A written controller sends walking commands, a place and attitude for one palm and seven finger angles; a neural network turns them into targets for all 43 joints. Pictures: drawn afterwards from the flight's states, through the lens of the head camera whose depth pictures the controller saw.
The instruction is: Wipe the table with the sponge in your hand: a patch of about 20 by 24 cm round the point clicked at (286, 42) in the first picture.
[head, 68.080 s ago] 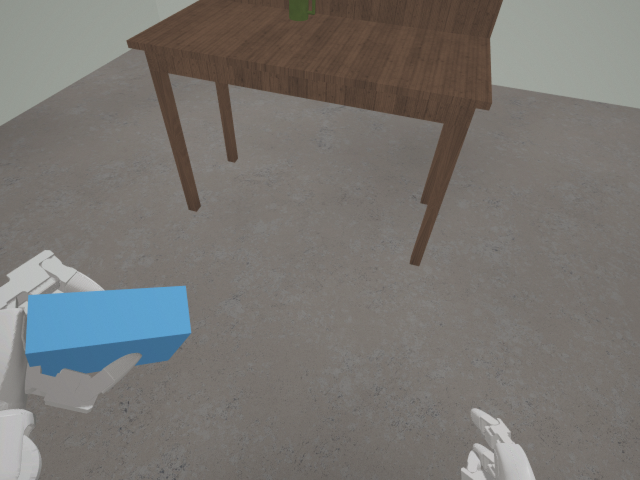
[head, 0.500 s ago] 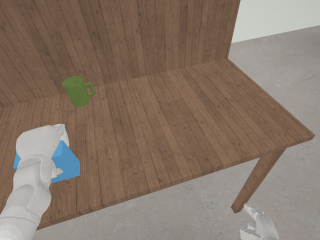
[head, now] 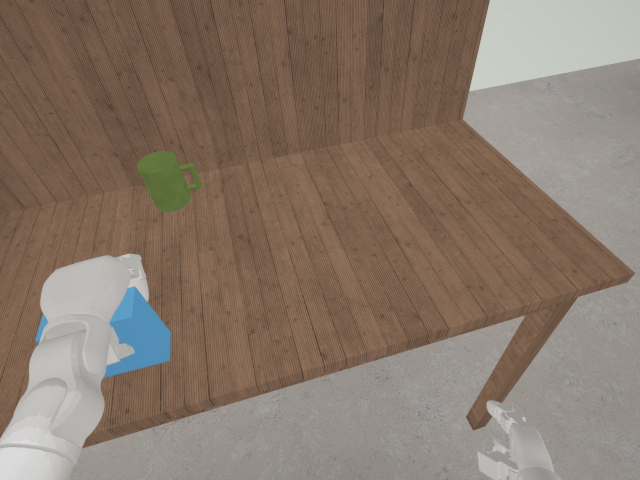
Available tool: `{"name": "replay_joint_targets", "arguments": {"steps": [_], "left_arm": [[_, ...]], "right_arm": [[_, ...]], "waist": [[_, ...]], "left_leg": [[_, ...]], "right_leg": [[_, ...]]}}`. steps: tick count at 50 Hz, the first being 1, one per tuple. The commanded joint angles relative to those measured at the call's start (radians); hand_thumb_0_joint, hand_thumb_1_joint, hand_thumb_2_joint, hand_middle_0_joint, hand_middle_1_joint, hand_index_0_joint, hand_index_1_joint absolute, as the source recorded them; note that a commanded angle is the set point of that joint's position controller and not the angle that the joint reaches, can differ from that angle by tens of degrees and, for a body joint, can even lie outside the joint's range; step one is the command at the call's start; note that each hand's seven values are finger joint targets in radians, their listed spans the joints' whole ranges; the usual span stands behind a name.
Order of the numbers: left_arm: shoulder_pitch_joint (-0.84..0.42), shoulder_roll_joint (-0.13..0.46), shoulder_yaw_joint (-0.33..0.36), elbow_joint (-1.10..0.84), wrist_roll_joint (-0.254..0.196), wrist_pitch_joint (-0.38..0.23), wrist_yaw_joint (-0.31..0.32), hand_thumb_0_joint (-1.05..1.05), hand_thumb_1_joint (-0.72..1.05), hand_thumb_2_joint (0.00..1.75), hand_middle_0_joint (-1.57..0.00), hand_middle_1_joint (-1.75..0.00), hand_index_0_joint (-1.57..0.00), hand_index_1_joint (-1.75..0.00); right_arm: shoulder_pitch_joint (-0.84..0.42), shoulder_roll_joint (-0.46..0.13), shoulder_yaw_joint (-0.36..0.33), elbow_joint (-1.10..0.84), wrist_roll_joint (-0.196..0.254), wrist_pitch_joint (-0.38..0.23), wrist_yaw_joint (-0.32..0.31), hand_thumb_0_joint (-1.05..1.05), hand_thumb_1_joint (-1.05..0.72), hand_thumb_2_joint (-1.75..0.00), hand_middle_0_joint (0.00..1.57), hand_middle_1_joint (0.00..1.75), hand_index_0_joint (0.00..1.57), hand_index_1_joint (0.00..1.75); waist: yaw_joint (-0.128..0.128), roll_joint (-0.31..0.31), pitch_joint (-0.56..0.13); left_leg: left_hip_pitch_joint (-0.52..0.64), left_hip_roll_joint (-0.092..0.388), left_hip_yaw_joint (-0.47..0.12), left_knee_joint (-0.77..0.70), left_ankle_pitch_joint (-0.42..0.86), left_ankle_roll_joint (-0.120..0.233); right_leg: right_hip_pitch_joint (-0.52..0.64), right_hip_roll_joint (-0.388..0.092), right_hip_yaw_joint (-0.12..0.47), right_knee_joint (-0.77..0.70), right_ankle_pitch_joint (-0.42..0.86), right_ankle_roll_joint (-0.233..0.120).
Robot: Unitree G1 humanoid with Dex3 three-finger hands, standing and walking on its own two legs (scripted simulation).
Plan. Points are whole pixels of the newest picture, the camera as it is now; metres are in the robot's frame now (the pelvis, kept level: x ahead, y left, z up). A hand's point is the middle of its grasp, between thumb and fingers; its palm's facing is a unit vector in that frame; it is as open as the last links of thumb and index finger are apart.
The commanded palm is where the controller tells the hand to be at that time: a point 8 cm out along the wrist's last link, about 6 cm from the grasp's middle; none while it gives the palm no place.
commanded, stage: lift the sponge slowly off the table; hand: left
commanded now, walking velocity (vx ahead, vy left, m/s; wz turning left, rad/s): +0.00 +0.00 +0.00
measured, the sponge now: (118, 343) +0.26 +0.32 +0.02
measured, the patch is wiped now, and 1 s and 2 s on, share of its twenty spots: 0.90 0.90 0.90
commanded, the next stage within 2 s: bring the sponge back beside the body in 1.62 s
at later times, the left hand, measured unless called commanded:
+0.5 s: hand (100, 293) +0.27 +0.31 +0.11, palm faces +0.00 -0.06 -1.00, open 9.2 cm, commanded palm +0.25 +0.31 +0.18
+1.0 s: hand (93, 270) +0.28 +0.31 +0.15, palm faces +0.04 -0.04 -1.00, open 9.2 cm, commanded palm +0.25 +0.31 +0.22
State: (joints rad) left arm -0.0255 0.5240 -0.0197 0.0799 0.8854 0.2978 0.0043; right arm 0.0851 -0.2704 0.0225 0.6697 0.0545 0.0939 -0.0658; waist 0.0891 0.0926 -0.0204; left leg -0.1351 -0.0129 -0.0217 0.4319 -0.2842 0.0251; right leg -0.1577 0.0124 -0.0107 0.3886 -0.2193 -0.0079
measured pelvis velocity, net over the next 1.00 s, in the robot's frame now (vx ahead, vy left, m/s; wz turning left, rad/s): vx -0.02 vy -0.01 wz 0.01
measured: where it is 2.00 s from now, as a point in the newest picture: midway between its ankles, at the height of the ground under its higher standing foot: outside the picture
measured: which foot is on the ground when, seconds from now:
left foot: down 0.00-1.00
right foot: down 0.00-1.00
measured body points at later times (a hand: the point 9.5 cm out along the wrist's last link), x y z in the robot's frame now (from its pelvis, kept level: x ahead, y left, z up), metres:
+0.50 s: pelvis -0.01 +0.00 +0.00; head -0.02 -0.04 +0.45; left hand +0.27 +0.31 +0.17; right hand +0.21 -0.22 -0.09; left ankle -0.03 +0.10 -0.74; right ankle -0.01 -0.12 -0.74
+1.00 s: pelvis -0.02 -0.01 +0.00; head -0.02 -0.05 +0.45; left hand +0.28 +0.31 +0.20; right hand +0.21 -0.22 -0.09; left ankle -0.03 +0.10 -0.74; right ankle -0.01 -0.12 -0.74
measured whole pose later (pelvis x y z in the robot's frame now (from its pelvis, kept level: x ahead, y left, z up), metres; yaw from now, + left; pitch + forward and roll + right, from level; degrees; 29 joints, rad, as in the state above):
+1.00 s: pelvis -0.02 -0.01 +0.00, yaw +1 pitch -2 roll +0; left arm -0.24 0.61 -0.03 0.11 0.87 0.37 -0.13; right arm 0.04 -0.27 0.06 0.67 0.07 0.09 -0.07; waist 0.09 0.10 0.01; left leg -0.10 -0.01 -0.03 0.37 -0.22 0.01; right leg -0.13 0.01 -0.02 0.34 -0.17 -0.02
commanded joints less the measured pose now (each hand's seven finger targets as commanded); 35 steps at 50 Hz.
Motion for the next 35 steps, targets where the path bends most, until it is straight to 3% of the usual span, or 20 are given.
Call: {"name": "replay_joint_targets", "arguments": {"steps": [1,2,4,6,7,10,11,14,16,17,20,22,25,26,27,30,32,35], "left_arm": [[-0.333,0.279,0.153,-0.233,0.036,0.013,0.047,0.0,0.1,1.3,-1.2,-1.6,-1.2,-1.6],[-0.346,0.264,0.135,-0.236,0.04,0.015,0.048,0.0,0.1,1.3,-1.2,-1.6,-1.2,-1.6],[-0.384,0.268,0.126,-0.192,0.043,0.018,0.041,0.0,0.1,1.3,-1.2,-1.6,-1.2,-1.6],[-0.422,0.293,0.138,-0.24,0.046,0.014,0.033,0.0,0.1,1.3,-1.2,-1.6,-1.2,-1.6],[-0.452,0.266,0.104,-0.243,0.048,0.01,0.032,0.0,0.1,1.3,-1.2,-1.6,-1.2,-1.6],[-0.439,0.292,0.128,-0.179,0.048,0.006,0.024,0.0,0.1,1.3,-1.2,-1.6,-1.2,-1.6],[-0.429,0.334,0.171,-0.194,0.045,0.006,0.022,0.0,0.1,1.3,-1.2,-1.6,-1.2,-1.6],[-0.429,0.276,0.118,-0.159,0.042,0.017,0.008,0.0,0.1,1.3,-1.2,-1.6,-1.2,-1.6],[-0.428,0.329,0.163,-0.158,0.037,0.028,-0.001,0.0,0.1,1.3,-1.2,-1.6,-1.2,-1.6],[-0.424,0.308,0.146,-0.153,0.037,0.033,-0.006,0.0,0.1,1.3,-1.2,-1.6,-1.2,-1.6],[-0.411,0.314,0.146,-0.139,0.032,0.042,-0.024,0.0,0.1,1.3,-1.2,-1.6,-1.2,-1.6],[-0.434,0.326,0.153,-0.161,0.031,0.041,-0.031,0.0,0.1,1.3,-1.2,-1.6,-1.2,-1.6],[-0.445,0.331,0.149,-0.18,0.027,0.03,-0.046,0.0,0.1,1.3,-1.2,-1.6,-1.2,-1.6],[-0.427,0.367,0.188,-0.217,0.019,0.022,-0.046,0.0,0.1,1.3,-1.2,-1.6,-1.2,-1.6],[-0.451,0.372,0.187,-0.226,0.027,0.015,-0.045,0.0,0.1,1.3,-1.2,-1.6,-1.2,-1.6],[-0.453,0.34,0.157,-0.223,0.021,0.005,-0.048,0.0,0.1,1.3,-1.2,-1.6,-1.2,-1.6],[-0.492,0.361,0.176,-0.246,0.022,-0.003,-0.04,0.0,0.1,1.3,-1.2,-1.6,-1.2,-1.6],[-0.498,0.356,0.167,-0.235,0.023,-0.001,-0.036,0.0,0.1,1.3,-1.2,-1.6,-1.2,-1.6]], "right_arm": [[-0.205,-0.12,-0.032,-0.168,0.002,-0.055,-0.006,0.0,-0.9,-0.9,0.2,0.3,0.2,0.3],[-0.193,-0.114,-0.035,-0.171,0.0,-0.061,-0.009,0.0,-0.9,-0.9,0.2,0.3,0.2,0.3],[-0.191,-0.117,-0.033,-0.15,0.001,-0.059,-0.015,0.0,-0.9,-0.9,0.2,0.3,0.2,0.3],[-0.213,-0.116,-0.027,-0.163,0.002,-0.066,-0.018,0.0,-0.9,-0.9,0.2,0.3,0.2,0.3],[-0.203,-0.108,-0.026,-0.164,0.002,-0.073,-0.022,0.0,-0.9,-0.9,0.2,0.3,0.2,0.3],[-0.195,-0.114,-0.027,-0.143,-0.001,-0.066,-0.026,0.0,-0.9,-0.9,0.2,0.3,0.2,0.3],[-0.21,-0.118,-0.024,-0.152,0.002,-0.068,-0.024,0.0,-0.9,-0.9,0.2,0.3,0.2,0.3],[-0.209,-0.115,-0.022,-0.15,0.002,-0.062,-0.022,0.0,-0.9,-0.9,0.2,0.3,0.2,0.3],[-0.22,-0.124,-0.018,-0.157,0.005,-0.057,-0.018,0.0,-0.9,-0.9,0.2,0.3,0.2,0.3],[-0.216,-0.12,-0.02,-0.16,0.005,-0.057,-0.017,0.0,-0.9,-0.9,0.2,0.3,0.2,0.3],[-0.217,-0.126,-0.021,-0.16,0.005,-0.045,-0.013,0.0,-0.9,-0.9,0.2,0.3,0.2,0.3],[-0.219,-0.125,-0.018,-0.171,0.006,-0.051,-0.014,0.0,-0.9,-0.9,0.2,0.3,0.2,0.3],[-0.216,-0.127,-0.021,-0.169,0.006,-0.046,-0.013,0.0,-0.9,-0.9,0.2,0.3,0.2,0.3],[-0.231,-0.127,-0.018,-0.185,0.007,-0.054,-0.013,0.0,-0.9,-0.9,0.2,0.3,0.2,0.3],[-0.218,-0.123,-0.019,-0.177,0.004,-0.057,-0.015,0.0,-0.9,-0.9,0.2,0.3,0.2,0.3],[-0.212,-0.121,-0.021,-0.172,0.006,-0.055,-0.017,0.0,-0.9,-0.9,0.2,0.3,0.2,0.3],[-0.212,-0.118,-0.021,-0.177,0.005,-0.071,-0.019,0.0,-0.9,-0.9,0.2,0.3,0.2,0.3],[-0.21,-0.12,-0.023,-0.167,0.006,-0.066,-0.02,0.0,-0.9,-0.9,0.2,0.3,0.2,0.3]], "waist": [[0.005,0.003,-0.198],[0.003,-0.002,-0.22],[-0.007,-0.014,-0.191],[-0.002,0.023,-0.213],[-0.007,0.027,-0.232],[-0.005,0.01,-0.213],[0.006,0.022,-0.229],[0.0,-0.006,-0.206],[0.007,-0.005,-0.205],[0.01,-0.022,-0.223],[0.009,-0.028,-0.202],[0.01,-0.037,-0.226],[0.003,-0.031,-0.212],[0.014,0.006,-0.232],[0.011,0.005,-0.247],[0.002,0.012,-0.203],[0.008,0.017,-0.232],[0.005,0.021,-0.214]], "left_leg": [[0.026,-0.015,-0.022,-0.061,0.376,0.018],[0.03,-0.016,-0.017,-0.057,0.369,0.022],[0.03,-0.017,-0.015,-0.065,0.348,0.021],[0.048,-0.017,-0.023,-0.076,0.338,0.02],[0.053,-0.018,-0.02,-0.073,0.34,0.022],[0.047,-0.02,-0.017,-0.082,0.336,0.018],[0.049,-0.02,-0.024,-0.088,0.337,0.017],[0.036,-0.019,-0.017,-0.09,0.349,0.015],[0.032,-0.018,-0.022,-0.099,0.336,0.015],[0.025,-0.02,-0.016,-0.092,0.342,0.017],[0.02,-0.02,-0.014,-0.097,0.335,0.018],[0.022,-0.019,-0.013,-0.093,0.332,0.021],[0.032,-0.02,-0.014,-0.09,0.344,0.023],[0.038,-0.02,-0.019,-0.091,0.339,0.025],[0.04,-0.022,-0.016,-0.084,0.351,0.025],[0.041,-0.02,-0.016,-0.092,0.341,0.022],[0.05,-0.02,-0.019,-0.091,0.342,0.023],[0.051,-0.019,-0.022,-0.101,0.346,0.018]], "right_leg": [[0.121,0.031,0.017,-0.023,0.276,-0.075],[0.131,0.023,0.0,-0.021,0.269,-0.071],[0.114,0.024,0.001,-0.038,0.251,-0.07],[0.124,0.031,0.016,-0.042,0.227,-0.076],[0.129,0.024,-0.003,-0.04,0.221,-0.073],[0.134,0.024,0.001,-0.053,0.23,-0.073],[0.152,0.03,0.021,-0.052,0.228,-0.081],[0.147,0.021,-0.001,-0.055,0.243,-0.074],[0.153,0.026,0.019,-0.059,0.231,-0.079],[0.166,0.017,0.003,-0.051,0.241,-0.074],[0.159,0.014,0.005,-0.058,0.247,-0.07],[0.17,0.013,0.007,-0.051,0.239,-0.071],[0.161,0.014,0.008,-0.057,0.263,-0.069],[0.174,0.018,0.029,-0.055,0.254,-0.075],[0.182,0.013,0.01,-0.046,0.261,-0.073],[0.155,0.016,0.005,-0.061,0.246,-0.07],[0.167,0.016,0.008,-0.057,0.229,-0.075],[0.159,0.018,0.006,-0.066,0.234,-0.074]]}}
